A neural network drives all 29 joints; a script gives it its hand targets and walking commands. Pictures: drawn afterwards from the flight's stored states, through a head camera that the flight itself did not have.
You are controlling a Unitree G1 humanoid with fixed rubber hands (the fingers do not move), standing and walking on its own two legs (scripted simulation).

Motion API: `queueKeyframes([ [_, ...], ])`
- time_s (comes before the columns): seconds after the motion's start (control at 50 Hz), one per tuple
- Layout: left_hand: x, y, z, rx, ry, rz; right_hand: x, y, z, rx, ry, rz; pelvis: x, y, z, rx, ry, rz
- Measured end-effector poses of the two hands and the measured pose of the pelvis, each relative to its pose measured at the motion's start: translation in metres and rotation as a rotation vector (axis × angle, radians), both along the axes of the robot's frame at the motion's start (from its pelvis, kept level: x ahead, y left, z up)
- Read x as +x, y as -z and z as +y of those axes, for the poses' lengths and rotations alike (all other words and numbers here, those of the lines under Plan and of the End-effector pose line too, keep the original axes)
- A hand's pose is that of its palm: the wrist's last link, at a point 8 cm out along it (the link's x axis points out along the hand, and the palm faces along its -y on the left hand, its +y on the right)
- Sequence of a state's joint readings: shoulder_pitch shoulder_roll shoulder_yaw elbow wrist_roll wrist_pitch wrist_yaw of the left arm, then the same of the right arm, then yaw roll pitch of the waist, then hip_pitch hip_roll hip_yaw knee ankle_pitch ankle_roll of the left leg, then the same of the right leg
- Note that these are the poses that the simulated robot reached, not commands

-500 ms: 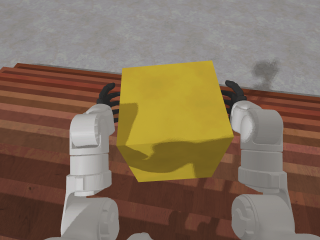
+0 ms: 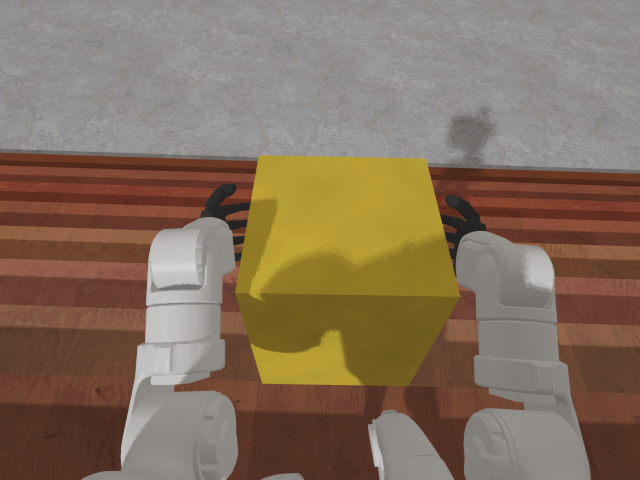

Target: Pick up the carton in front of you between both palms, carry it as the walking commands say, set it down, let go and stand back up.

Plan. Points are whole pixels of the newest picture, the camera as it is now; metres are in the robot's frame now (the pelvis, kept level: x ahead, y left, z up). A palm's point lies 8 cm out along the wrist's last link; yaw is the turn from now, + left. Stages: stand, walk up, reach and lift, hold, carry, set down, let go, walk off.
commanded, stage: carry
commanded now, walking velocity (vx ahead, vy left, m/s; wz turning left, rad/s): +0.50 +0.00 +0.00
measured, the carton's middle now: (338, 278) +0.36 -0.02 +0.01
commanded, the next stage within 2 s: none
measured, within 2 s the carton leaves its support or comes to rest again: neither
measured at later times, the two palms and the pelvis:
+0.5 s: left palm (207, 166) +0.66 +0.19 -0.07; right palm (358, 145) +0.70 -0.10 -0.06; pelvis +0.33 -0.01 -0.16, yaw +2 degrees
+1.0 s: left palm (242, 113) +1.03 +0.17 -0.23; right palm (348, 119) +1.00 -0.13 -0.24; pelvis +0.67 +0.06 -0.33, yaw -1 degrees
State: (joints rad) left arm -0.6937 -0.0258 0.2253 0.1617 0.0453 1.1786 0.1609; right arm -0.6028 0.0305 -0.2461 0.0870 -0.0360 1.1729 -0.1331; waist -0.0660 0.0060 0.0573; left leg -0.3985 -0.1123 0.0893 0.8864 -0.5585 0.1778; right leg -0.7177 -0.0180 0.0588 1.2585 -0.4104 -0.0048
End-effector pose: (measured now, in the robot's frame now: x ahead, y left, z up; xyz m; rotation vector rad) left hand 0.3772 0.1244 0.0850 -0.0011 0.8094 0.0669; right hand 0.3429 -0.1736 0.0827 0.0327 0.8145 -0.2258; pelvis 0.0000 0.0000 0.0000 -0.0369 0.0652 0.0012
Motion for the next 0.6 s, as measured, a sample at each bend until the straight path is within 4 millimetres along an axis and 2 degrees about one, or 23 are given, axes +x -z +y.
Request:
queueKeyframes([
  [0.1, 0.049, 0.025, 0.004, 0.007, -0.008, -0.008, 0.053, 0.025, 0.003, 0.008, 0.003, -0.006, 0.058, 0.009, 0.007, -0.005, -0.007, 0.017],
  [0.2, 0.114, 0.043, 0.008, 0.000, -0.018, -0.073, 0.126, 0.036, 0.006, -0.027, -0.030, -0.068, 0.130, 0.033, 0.006, 0.020, -0.031, 0.016],
  [0.28, 0.174, 0.054, 0.014, 0.025, -0.044, -0.165, 0.201, 0.049, 0.012, -0.037, -0.086, -0.157, 0.202, 0.076, 0.002, 0.066, -0.030, -0.033],
  [0.34, 0.211, 0.071, 0.038, 0.073, -0.109, -0.210, 0.263, 0.068, 0.037, -0.026, -0.178, -0.206, 0.247, 0.117, -0.002, 0.060, -0.027, -0.042],
  [0.38, 0.229, 0.092, 0.053, 0.054, -0.131, -0.181, 0.293, 0.086, 0.053, -0.034, -0.225, -0.178, 0.269, 0.136, -0.006, 0.062, -0.026, -0.036],
  [0.44, 0.251, 0.125, 0.066, 0.034, -0.166, -0.108, 0.324, 0.117, 0.068, -0.037, -0.252, -0.106, 0.301, 0.151, -0.011, 0.048, -0.031, -0.039],
  [0.5, 0.279, 0.151, 0.069, 0.024, -0.176, -0.047, 0.352, 0.146, 0.071, -0.024, -0.246, -0.044, 0.333, 0.159, -0.012, 0.049, -0.034, -0.036],
  [0.6, 0.347, 0.174, 0.063, 0.048, -0.124, -0.025, 0.404, 0.177, 0.064, -0.003, -0.198, -0.021, 0.393, 0.173, -0.001, 0.056, -0.013, -0.028],
])
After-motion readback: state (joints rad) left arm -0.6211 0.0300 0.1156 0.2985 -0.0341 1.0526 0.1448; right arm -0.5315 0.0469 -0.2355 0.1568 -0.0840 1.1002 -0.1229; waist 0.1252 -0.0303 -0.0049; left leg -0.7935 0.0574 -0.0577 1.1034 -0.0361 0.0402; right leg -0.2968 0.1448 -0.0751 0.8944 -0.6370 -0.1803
